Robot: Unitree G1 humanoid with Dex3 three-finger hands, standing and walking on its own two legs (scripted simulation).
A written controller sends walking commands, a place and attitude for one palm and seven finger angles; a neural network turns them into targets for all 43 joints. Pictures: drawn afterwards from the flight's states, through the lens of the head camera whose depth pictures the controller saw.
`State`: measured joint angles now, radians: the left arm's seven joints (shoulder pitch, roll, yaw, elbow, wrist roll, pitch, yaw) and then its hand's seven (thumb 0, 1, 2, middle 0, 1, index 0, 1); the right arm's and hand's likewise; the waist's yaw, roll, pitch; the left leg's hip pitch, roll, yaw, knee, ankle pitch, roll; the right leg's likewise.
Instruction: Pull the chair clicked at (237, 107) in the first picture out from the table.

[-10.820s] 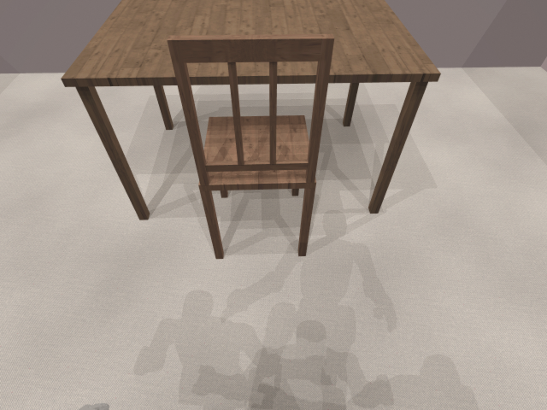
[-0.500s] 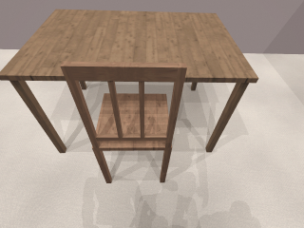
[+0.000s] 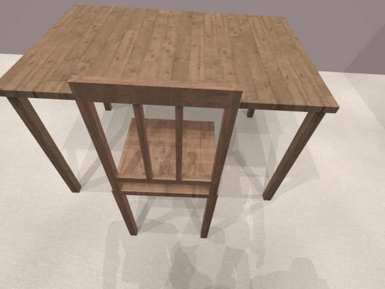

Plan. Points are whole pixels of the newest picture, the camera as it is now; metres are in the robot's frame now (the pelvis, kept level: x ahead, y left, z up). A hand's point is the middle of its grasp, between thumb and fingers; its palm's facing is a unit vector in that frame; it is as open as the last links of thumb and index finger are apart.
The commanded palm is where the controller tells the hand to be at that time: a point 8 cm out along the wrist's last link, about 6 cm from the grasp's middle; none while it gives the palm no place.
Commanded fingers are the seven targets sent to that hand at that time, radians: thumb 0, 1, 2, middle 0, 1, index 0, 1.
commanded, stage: shuffle to correct the standing spot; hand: left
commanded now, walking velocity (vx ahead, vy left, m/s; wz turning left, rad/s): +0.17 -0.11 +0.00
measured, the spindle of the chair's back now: (144, 145) +0.49 +0.17 -0.05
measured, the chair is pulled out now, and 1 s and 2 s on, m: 0.00 0.00 0.00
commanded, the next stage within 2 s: come to a stop and stand still in 0.18 s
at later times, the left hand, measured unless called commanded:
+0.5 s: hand out of the picture +0.10 +0.10 -0.16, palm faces +0.06 -0.97 -0.22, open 7.4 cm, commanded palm none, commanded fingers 0.00 0.90 0.90 -0.20 -0.30 -0.20 -0.30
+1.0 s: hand out of the picture +0.08 +0.12 -0.15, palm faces +0.05 -0.96 -0.26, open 7.4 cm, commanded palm none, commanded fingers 0.00 0.90 0.90 -0.20 -0.30 -0.20 -0.30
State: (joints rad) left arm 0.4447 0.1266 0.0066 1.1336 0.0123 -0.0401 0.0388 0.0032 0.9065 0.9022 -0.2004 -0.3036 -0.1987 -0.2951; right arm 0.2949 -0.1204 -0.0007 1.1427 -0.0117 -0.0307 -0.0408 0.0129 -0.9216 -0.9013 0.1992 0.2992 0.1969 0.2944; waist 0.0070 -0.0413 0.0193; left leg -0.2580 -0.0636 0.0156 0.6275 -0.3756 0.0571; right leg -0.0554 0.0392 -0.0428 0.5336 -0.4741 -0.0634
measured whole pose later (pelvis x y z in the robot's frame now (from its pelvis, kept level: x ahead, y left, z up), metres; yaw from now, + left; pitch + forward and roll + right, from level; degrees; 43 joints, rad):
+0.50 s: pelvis +0.06 -0.08 +0.00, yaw +3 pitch -2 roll +0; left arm 0.21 0.16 0.03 1.02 0.02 -0.01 0.02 0.01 0.91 0.90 -0.20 -0.30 -0.20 -0.30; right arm 0.28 -0.20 -0.03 1.08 0.00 0.01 -0.03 0.01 -0.91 -0.90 0.20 0.30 0.19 0.29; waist -0.02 0.02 0.09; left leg -0.27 0.01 0.02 0.74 -0.48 0.00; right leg -0.35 -0.05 -0.05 0.61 -0.23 0.00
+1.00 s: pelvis +0.07 -0.08 +0.01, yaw +2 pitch -1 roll +1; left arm 0.31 0.18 0.00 1.01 0.02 0.02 0.03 0.01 0.90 0.90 -0.20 -0.30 -0.20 -0.30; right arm 0.30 -0.20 -0.02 0.94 -0.02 0.01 0.00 0.01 -0.92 -0.90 0.20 0.30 0.19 0.29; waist 0.00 0.03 0.00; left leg -0.22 -0.01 0.06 0.56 -0.31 0.01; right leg -0.33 -0.06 -0.03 0.59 -0.24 0.01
